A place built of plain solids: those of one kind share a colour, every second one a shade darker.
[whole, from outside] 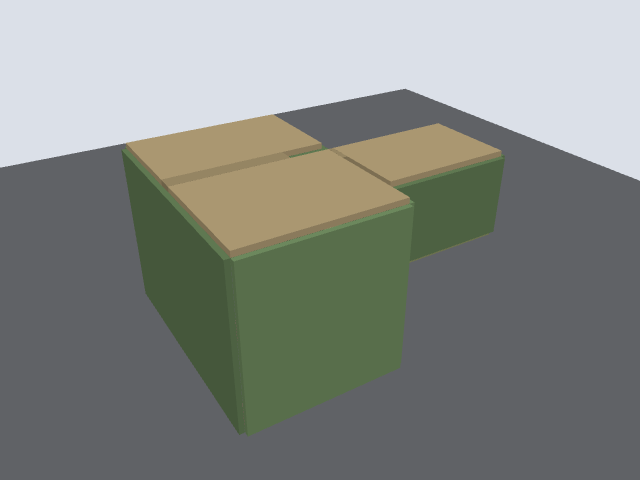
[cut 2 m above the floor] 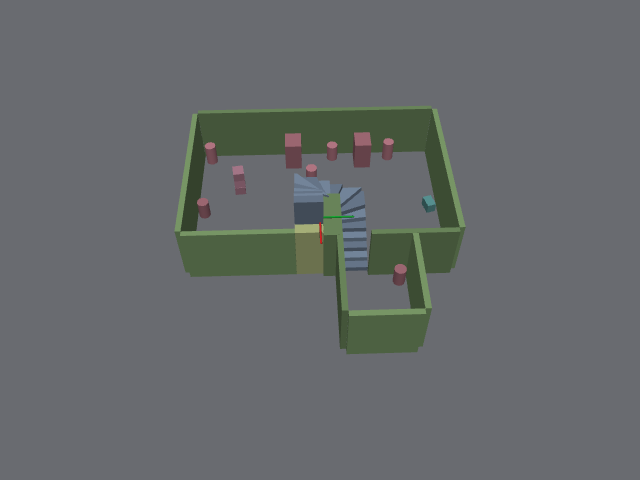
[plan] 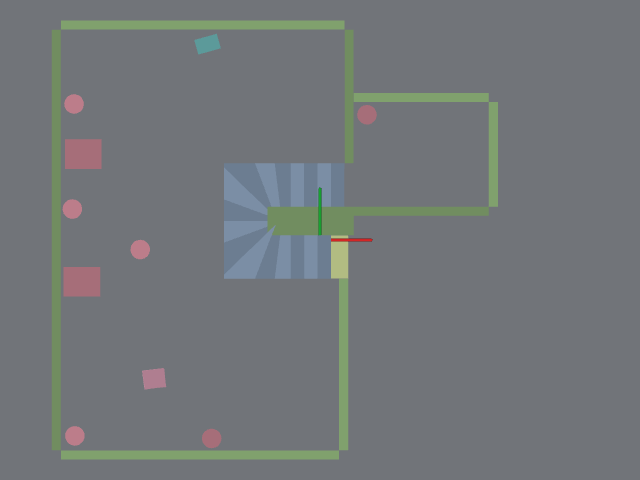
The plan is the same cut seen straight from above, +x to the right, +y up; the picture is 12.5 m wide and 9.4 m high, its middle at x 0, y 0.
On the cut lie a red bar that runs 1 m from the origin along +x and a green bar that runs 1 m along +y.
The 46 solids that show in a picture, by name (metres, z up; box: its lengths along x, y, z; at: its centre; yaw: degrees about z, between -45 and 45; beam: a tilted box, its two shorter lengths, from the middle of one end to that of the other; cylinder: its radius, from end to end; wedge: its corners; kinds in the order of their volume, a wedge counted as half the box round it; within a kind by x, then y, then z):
{
 "wall_1": {"box": [0.18, 8.24, 5.88], "at": [-5.16, 0.0, 2.89]},
 "wall_2": {"box": [5.45, 0.18, 5.88], "at": [-2.35, -4.21, 2.89]},
 "wall_3": {"box": [5.55, 0.18, 5.88], "at": [-2.3, 4.21, 2.89]},
 "wall_4": {"box": [1.69, 0.56, 6.13], "at": [-0.18, 0.37, 2.77]},
 "wall_5": {"box": [0.18, 3.36, 5.88], "at": [0.46, -2.44, 2.89]},
 "wall_6": {"box": [0.18, 2.62, 5.88], "at": [0.57, 2.81, 2.89]},
 "wall_7": {"box": [2.64, 0.18, 2.71], "at": [1.98, 0.56, 1.31]},
 "wall_8": {"box": [2.64, 0.18, 2.71], "at": [1.98, 2.79, 1.31]},
 "wall_9": {"box": [4.52, 0.18, 2.72], "at": [2.81, -3.09, 4.48]},
 "wall_10": {"box": [0.18, 2.05, 2.71], "at": [3.4, 1.68, 1.31]},
 "roof_1": {"box": [4.04, 0.56, 0.2], "at": [-3.05, 0.37, 5.93]},
 "roof_2": {"box": [5.45, 4.21, 0.2], "at": [-2.35, -2.01, 5.93]},
 "roof_3": {"box": [5.55, 3.47, 0.2], "at": [-2.3, 2.39, 5.93]},
 "roof_4": {"box": [0.18, 0.85, 0.2], "at": [0.46, -0.33, 5.93]},
 "roof_5": {"box": [4.52, 3.09, 0.2], "at": [2.81, -1.45, 5.93]},
 "tread_1": {"wedge": [[-1.88, -0.76, -0.05], [-1.88, -0.76, 2.08], [-1.88, -0.68, -0.05], [-1.88, -0.68, 2.08], [-1.27, -0.76, -0.05], [-1.27, -0.76, 2.08], [-0.86, 0.3, -0.05], [-0.86, 0.3, 2.08]]},
 "tread_2": {"wedge": [[-1.88, -0.68, -0.05], [-1.88, -0.68, 1.9], [-1.88, -0.05, -0.05], [-1.88, -0.05, 1.91], [-1.03, 0.14, -0.05], [-1.03, 0.14, 1.91], [-1.03, 0.26, -0.05], [-1.03, 0.26, 1.91]]},
 "tread_3": {"wedge": [[-1.88, -0.05, -0.05], [-1.88, -0.05, 1.73], [-1.88, 0.37, -0.05], [-1.88, 0.37, 1.73], [-1.03, 0.26, -0.05], [-1.03, 0.26, 1.73], [-1.03, 0.37, -0.05], [-1.03, 0.37, 1.73]]},
 "tread_4": {"wedge": [[-1.88, 0.37, -0.05], [-1.88, 0.37, 1.56], [-1.88, 0.79, -0.05], [-1.88, 0.79, 1.56], [-1.03, 0.37, -0.05], [-1.03, 0.37, 1.56], [-1.03, 0.48, -0.05], [-1.03, 0.48, 1.56]]},
 "tread_5": {"wedge": [[-1.88, 0.79, -0.05], [-1.88, 0.79, 1.38], [-1.88, 1.42, -0.05], [-1.88, 1.42, 1.39], [-1.03, 0.48, -0.05], [-1.03, 0.48, 1.39], [-1.03, 0.6, -0.05], [-1.03, 0.6, 1.39]]},
 "tread_6": {"wedge": [[-1.88, 1.42, -0.05], [-1.88, 1.42, 1.21], [-1.88, 1.5, -0.05], [-1.88, 1.5, 1.21], [-1.27, 1.5, -0.05], [-1.27, 1.5, 1.21], [-0.87, 0.44, -0.05], [-0.87, 0.44, 1.21]]},
 "tread_7": {"wedge": [[-1.28, 1.5, -0.05], [-1.28, 1.5, 1.04], [-0.95, 0.65, -0.05], [-0.95, 0.65, 1.04], [-0.89, 1.5, -0.05], [-0.89, 1.5, 1.04], [-0.78, 0.65, -0.05], [-0.78, 0.65, 1.04]]},
 "tread_8": {"wedge": [[-1.27, -0.76, -0.05], [-1.27, -0.76, 2.25], [-0.95, 0.09, -0.05], [-0.95, 0.09, 2.25], [-0.88, -0.76, -0.05], [-0.88, -0.76, 2.25], [-0.78, 0.09, -0.05], [-0.78, 0.09, 2.25]]},
 "tread_9": {"wedge": [[-0.89, -0.76, -0.05], [-0.89, -0.76, 2.43], [-0.78, 0.09, -0.05], [-0.78, 0.09, 2.43], [-0.57, -0.76, -0.05], [-0.57, -0.76, 2.43], [-0.57, 0.09, -0.05], [-0.57, 0.09, 2.43]]},
 "tread_10": {"wedge": [[-0.89, 1.5, -0.05], [-0.89, 1.5, 0.86], [-0.78, 0.65, -0.05], [-0.78, 0.65, 0.87], [-0.57, 0.65, -0.05], [-0.57, 0.65, 0.87], [-0.57, 1.5, -0.05], [-0.57, 1.5, 0.86]]},
 "tread_11": {"wedge": [[-0.58, 0.65, -0.05], [-0.58, 0.65, 0.69], [-0.58, 1.5, -0.05], [-0.58, 1.5, 0.69], [-0.31, 0.65, -0.05], [-0.31, 0.65, 0.69], [-0.31, 1.5, -0.05], [-0.31, 1.5, 0.69]]},
 "tread_12": {"wedge": [[-0.57, -0.76, -0.05], [-0.57, -0.76, 2.6], [-0.57, 0.09, -0.05], [-0.57, 0.09, 2.6], [-0.31, -0.76, -0.05], [-0.31, -0.76, 2.6], [-0.31, 0.09, -0.05], [-0.31, 0.09, 2.6]]},
 "tread_13": {"wedge": [[-0.32, 0.65, -0.05], [-0.32, 0.65, 0.52], [-0.31, 1.5, -0.05], [-0.31, 1.5, 0.52], [-0.05, 0.65, -0.05], [-0.05, 0.65, 0.52], [-0.05, 1.5, -0.05], [-0.05, 1.5, 0.52]]},
 "tread_14": {"wedge": [[-0.31, -0.76, -0.05], [-0.31, -0.76, 2.77], [-0.31, 0.09, -0.05], [-0.31, 0.09, 2.77], [-0.05, -0.76, -0.05], [-0.05, -0.76, 2.77], [-0.05, 0.09, -0.05], [-0.05, 0.09, 2.77]]},
 "tread_15": {"wedge": [[-0.05, -0.76, -0.05], [-0.05, -0.76, 2.94], [-0.05, 0.09, -0.05], [-0.05, 0.09, 2.95], [0.22, -0.76, -0.05], [0.22, -0.76, 2.94], [0.22, 0.09, -0.05], [0.22, 0.09, 2.95]]},
 "tread_16": {"wedge": [[-0.05, 0.65, -0.05], [-0.05, 0.65, 0.35], [-0.05, 1.5, -0.05], [-0.05, 1.5, 0.35], [0.21, 0.65, -0.05], [0.21, 0.65, 0.35], [0.21, 1.5, -0.05], [0.21, 1.5, 0.35]]},
 "tread_17": {"wedge": [[0.21, 0.65, -0.05], [0.21, 0.65, 0.17], [0.21, 1.5, -0.05], [0.21, 1.5, 0.17], [0.48, 0.65, -0.05], [0.48, 0.65, 0.17], [0.48, 1.5, -0.05], [0.48, 1.5, 0.17]]},
 "floor_1": {"box": [0.34, 0.85, 3.17], "at": [0.38, -0.33, 1.53]},
 "floor_2": {"box": [4.52, 3.09, 0.2], "at": [2.81, -1.45, 3.02]},
 "bin_1": {"cylinder": 0.19, "from": [-4.85, 0.61, 0.0], "to": [-4.85, 0.61, 0.62]},
 "bin_2": {"cylinder": 0.19, "from": [-4.82, 2.66, 0.0], "to": [-4.82, 2.66, 0.75]},
 "bin_3": {"cylinder": 0.19, "from": [-4.8, -3.84, 0.0], "to": [-4.8, -3.84, 0.75]},
 "bin_4": {"box": [0.72, 0.58, 1.11], "at": [-4.66, -0.82, 0.51]},
 "bin_5": {"box": [0.72, 0.58, 1.11], "at": [-4.64, 1.68, 0.51]},
 "bin_6": {"cylinder": 0.19, "from": [-3.52, -0.19, 0.0], "to": [-3.52, -0.19, 0.75]},
 "bin_7": {"cylinder": 0.19, "from": [-2.12, -3.89, 0.0], "to": [-2.12, -3.89, 0.62]},
 "bin_8": {"cylinder": 0.19, "from": [0.92, 2.45, 0.0], "to": [0.92, 2.45, 0.62]},
 "carton_1": {"box": [0.42, 0.37, 0.33], "at": [-3.25, -2.72, 0.49], "yaw": 7.4},
 "carton_2": {"box": [0.42, 0.37, 0.33], "at": [-3.25, -2.72, 0.82], "yaw": 8.2},
 "carton_3": {"box": [0.42, 0.37, 0.38], "at": [-3.24, -2.72, 0.14], "yaw": 5.0},
 "bucket_1": {"box": [0.46, 0.3, 0.39], "at": [-2.2, 3.84, 0.14], "yaw": 15.7}
}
